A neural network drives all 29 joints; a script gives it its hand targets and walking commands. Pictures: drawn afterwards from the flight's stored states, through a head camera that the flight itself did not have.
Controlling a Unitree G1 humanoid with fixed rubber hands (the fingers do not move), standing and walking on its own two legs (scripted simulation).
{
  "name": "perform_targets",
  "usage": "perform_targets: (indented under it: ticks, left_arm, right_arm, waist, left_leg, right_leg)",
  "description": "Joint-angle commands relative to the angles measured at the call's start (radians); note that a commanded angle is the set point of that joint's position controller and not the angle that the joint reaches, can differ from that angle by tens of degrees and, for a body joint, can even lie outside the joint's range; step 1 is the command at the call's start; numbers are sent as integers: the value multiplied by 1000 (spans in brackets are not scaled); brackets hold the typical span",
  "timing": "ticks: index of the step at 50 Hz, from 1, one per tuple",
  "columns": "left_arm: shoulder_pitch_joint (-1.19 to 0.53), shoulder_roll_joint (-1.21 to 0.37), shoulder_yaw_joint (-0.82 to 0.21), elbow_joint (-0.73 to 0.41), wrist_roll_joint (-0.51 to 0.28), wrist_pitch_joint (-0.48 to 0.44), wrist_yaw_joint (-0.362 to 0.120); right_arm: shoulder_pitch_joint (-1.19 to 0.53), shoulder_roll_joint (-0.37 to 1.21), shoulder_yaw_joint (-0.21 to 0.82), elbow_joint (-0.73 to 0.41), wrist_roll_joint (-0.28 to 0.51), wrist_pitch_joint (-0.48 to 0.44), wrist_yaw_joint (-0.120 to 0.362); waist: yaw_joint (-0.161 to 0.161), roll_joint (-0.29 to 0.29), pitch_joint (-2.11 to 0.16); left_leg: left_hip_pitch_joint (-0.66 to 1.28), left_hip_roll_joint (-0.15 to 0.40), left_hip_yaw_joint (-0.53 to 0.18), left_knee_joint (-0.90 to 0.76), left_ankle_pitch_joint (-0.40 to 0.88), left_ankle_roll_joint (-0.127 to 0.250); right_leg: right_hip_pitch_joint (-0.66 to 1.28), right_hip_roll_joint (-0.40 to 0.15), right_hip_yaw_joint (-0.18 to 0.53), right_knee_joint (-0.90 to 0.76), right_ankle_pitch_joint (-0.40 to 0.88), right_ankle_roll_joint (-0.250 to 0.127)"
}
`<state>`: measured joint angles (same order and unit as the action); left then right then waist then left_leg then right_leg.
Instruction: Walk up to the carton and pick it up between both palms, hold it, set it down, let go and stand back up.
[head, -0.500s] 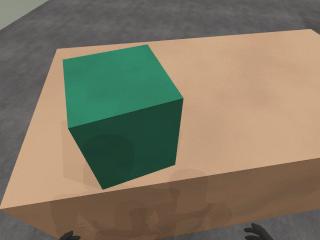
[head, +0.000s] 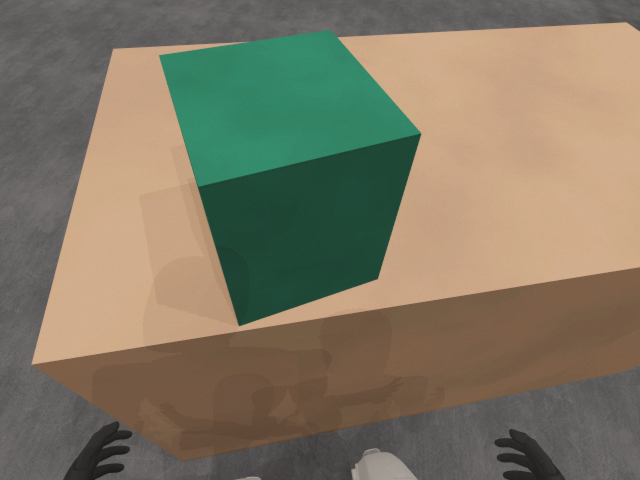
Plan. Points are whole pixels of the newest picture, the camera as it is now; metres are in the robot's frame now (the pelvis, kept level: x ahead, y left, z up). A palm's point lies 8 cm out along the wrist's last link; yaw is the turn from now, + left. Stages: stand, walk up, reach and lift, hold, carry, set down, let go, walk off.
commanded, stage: walk up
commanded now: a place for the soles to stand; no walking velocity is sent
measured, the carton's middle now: (283, 182) +0.44 +0.05 +0.12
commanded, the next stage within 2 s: none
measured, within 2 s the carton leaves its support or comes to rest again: neither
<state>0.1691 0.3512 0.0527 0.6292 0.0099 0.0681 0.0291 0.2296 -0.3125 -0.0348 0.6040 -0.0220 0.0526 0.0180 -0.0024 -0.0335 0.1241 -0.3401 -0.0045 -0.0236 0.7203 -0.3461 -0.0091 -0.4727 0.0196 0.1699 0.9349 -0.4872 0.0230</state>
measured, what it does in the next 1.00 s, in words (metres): steps on the spot: right foot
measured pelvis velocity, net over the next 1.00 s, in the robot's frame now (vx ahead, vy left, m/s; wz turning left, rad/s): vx -0.02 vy -0.01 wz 0.23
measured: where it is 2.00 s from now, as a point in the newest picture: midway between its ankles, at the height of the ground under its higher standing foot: outside the picture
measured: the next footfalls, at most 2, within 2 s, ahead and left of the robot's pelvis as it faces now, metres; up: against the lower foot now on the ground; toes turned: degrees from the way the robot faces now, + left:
right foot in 0.16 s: +0.04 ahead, -0.12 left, +0.00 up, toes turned +11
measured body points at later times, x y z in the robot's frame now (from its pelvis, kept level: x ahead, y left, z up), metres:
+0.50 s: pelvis -0.04 +0.00 +0.01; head -0.02 +0.01 +0.46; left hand +0.06 +0.28 -0.10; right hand +0.09 -0.26 -0.08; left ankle +0.02 +0.13 -0.71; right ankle +0.00 -0.13 -0.71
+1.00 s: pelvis -0.02 -0.01 +0.01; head +0.00 +0.01 +0.45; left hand +0.03 +0.28 -0.11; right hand +0.18 -0.24 -0.08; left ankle +0.02 +0.13 -0.71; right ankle +0.00 -0.13 -0.71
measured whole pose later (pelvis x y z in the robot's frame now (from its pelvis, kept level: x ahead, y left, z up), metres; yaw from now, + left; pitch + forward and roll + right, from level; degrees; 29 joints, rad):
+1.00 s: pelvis -0.02 -0.01 +0.01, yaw +13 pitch -1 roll -1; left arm 0.23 0.30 0.01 0.70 0.01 0.04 -0.01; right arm 0.29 -0.30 -0.04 0.54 -0.01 0.01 0.00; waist 0.02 0.00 0.06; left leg -0.40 -0.09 -0.22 0.68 -0.26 -0.02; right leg -0.26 -0.05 -0.12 0.67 -0.38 0.01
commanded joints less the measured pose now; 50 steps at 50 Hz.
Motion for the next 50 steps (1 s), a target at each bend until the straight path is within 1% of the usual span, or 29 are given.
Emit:
perform_targets:
  ticks: [1,2,3,5,6,7,8,9,10,11,12,14,15,19,21,23,25,29,31,32,36,38,40,42,44,46,47,48,50]
  left_arm:
    - [39,76,22,-75,-1,-24,2]
    - [48,66,17,-68,3,-29,-4]
    - [30,63,19,-65,3,-37,-10]
    - [23,35,10,-67,1,-45,-23]
    - [11,42,12,-68,2,-47,-24]
    - [21,46,14,-67,6,-52,-23]
    - [11,64,21,-72,18,-58,-21]
    - [21,90,27,-64,23,-63,-22]
    - [-17,110,30,-61,16,-64,-24]
    - [-34,111,25,-58,-3,-66,-28]
    - [-49,104,18,-54,-5,-68,-32]
    - [-57,107,17,-50,-5,-63,-33]
    - [-61,101,17,-47,-2,-58,-33]
    - [-35,81,15,-28,-1,-51,-37]
    - [1,65,13,-19,2,-53,-39]
    - [14,61,13,-16,2,-58,-40]
    - [26,63,13,-16,4,-66,-37]
    - [11,88,17,-12,3,-73,-33]
    - [-2,102,16,-11,4,-69,-31]
    - [-15,105,14,-12,5,-66,-32]
    - [16,91,9,-11,-1,-57,-35]
    - [29,80,6,-16,1,-53,-34]
    - [55,84,7,-14,1,-53,-33]
    - [66,93,10,-13,1,-58,-31]
    - [54,100,6,-12,-1,-63,-30]
    - [36,117,10,-21,3,-63,-28]
    - [21,119,10,-28,4,-60,-29]
    - [21,127,12,-32,0,-56,-31]
    - [17,124,10,-35,1,-47,-32]
  right_arm:
    - [-46,-168,-60,-102,-15,-38,-25]
    - [-28,-156,-52,-101,-14,-39,-27]
    - [6,-149,-49,-93,-8,-38,-27]
    - [58,-158,-53,-77,-5,-37,-25]
    - [64,-162,-53,-77,2,-37,-25]
    - [74,-160,-53,-79,10,-39,-23]
    - [75,-160,-47,-91,23,-43,-19]
    - [108,-130,-39,-92,32,-48,-14]
    - [106,-108,-36,-97,36,-46,-12]
    - [79,-96,-38,-97,27,-40,-17]
    - [80,-94,-42,-94,19,-40,-17]
    - [105,-94,-49,-88,15,-48,-13]
    - [116,-95,-52,-86,16,-53,-10]
    - [130,-106,-62,-97,12,-71,-11]
    - [111,-135,-68,-106,12,-73,-14]
    - [98,-132,-67,-114,11,-72,-16]
    - [96,-122,-64,-117,13,-69,-15]
    - [125,-100,-62,-122,9,-68,-13]
    - [137,-98,-60,-126,9,-70,-14]
    - [146,-96,-58,-131,8,-71,-15]
    - [122,-125,-63,-137,11,-70,-18]
    - [105,-136,-64,-144,11,-68,-21]
    - [92,-138,-60,-145,11,-63,-23]
    - [93,-128,-58,-143,11,-61,-22]
    - [81,-120,-53,-141,12,-60,-23]
    - [86,-106,-52,-147,14,-58,-21]
    - [87,-106,-51,-151,12,-57,-21]
    - [93,-105,-53,-150,9,-57,-21]
    - [91,-118,-56,-149,13,-60,-19]
  waist:
    - [13,145,-103]
    - [9,180,-113]
    - [-9,197,-120]
    - [-20,251,-172]
    - [-15,234,-160]
    - [-2,175,-172]
    - [5,157,-173]
    - [-2,82,-222]
    - [-22,18,-189]
    - [-20,9,-154]
    - [-27,11,-125]
    - [-26,-53,-76]
    - [-30,-60,-48]
    - [-15,2,-75]
    - [16,71,-101]
    - [23,88,-98]
    - [26,103,-100]
    - [4,57,-121]
    - [-11,36,-118]
    - [-14,0,-111]
    - [5,32,-142]
    - [13,86,-137]
    - [22,111,-141]
    - [22,117,-161]
    - [18,81,-170]
    - [5,0,-148]
    - [1,1,-120]
    - [-1,-15,-125]
    - [3,18,-136]
  left_leg:
    - [22,259,-326,-315,223,224]
    - [64,236,-320,-296,233,205]
    - [99,194,-305,-285,258,187]
    - [177,174,-302,-251,290,174]
    - [167,171,-302,-229,355,159]
    - [138,179,-313,-211,374,145]
    - [48,170,-309,-200,391,115]
    - [-2,131,-259,-194,274,75]
    - [-35,52,-180,-169,119,38]
    - [48,3,-121,-128,45,19]
    - [74,-7,-112,-126,47,18]
    - [66,-4,-135,-148,38,26]
    - [42,0,-154,-157,34,30]
    - [-18,29,-235,-235,-54,50]
    - [-96,61,-316,-312,-135,62]
    - [-133,68,-340,-338,-135,62]
    - [-137,46,-308,-322,-118,53]
    - [-62,-7,-242,-205,6,34]
    - [-29,-18,-208,-156,81,36]
    - [-9,-8,-206,-152,109,38]
    - [-27,23,-286,-181,143,55]
    - [-70,42,-346,-219,145,73]
    - [-100,46,-363,-242,122,80]
    - [-80,24,-335,-221,158,68]
    - [-48,1,-275,-152,251,54]
    - [-19,-29,-215,-72,261,45]
    - [-15,-33,-188,-50,265,40]
    - [0,-29,-182,-43,269,41]
    - [-8,-19,-218,-70,285,51]
  right_leg:
    - [-11,-8,-35,156,-67,-10]
    - [-14,-28,-55,62,-77,2]
    - [2,-21,-93,-16,-72,9]
    - [68,-24,-147,-234,-61,12]
    - [114,-11,-159,-320,24,6]
    - [191,-10,-162,-431,113,-7]
    - [283,-29,-120,-483,230,-31]
    - [350,-93,-35,-487,219,-73]
    - [290,-168,47,-499,172,-115]
    - [163,-216,60,-534,135,-140]
    - [113,-217,41,-553,96,-142]
    - [56,-183,3,-573,-23,-116]
    - [48,-174,-16,-573,-61,-108]
    - [110,-145,-72,-501,-59,-97]
    - [195,-102,-116,-441,-16,-77]
    - [236,-93,-128,-421,24,-74]
    - [248,-112,-106,-447,20,-80]
    - [188,-162,-73,-509,8,-100]
    - [167,-189,-73,-513,49,-114]
    - [156,-194,-91,-500,72,-112]
    - [192,-148,-149,-432,105,-88]
    - [235,-118,-173,-388,123,-75]
    - [268,-111,-169,-385,116,-73]
    - [286,-123,-164,-396,141,-79]
    - [277,-156,-149,-426,189,-89]
    - [218,-211,-127,-475,195,-117]
    - [194,-237,-126,-477,220,-132]
    - [186,-246,-133,-465,239,-138]
    - [204,-215,-174,-428,222,-121]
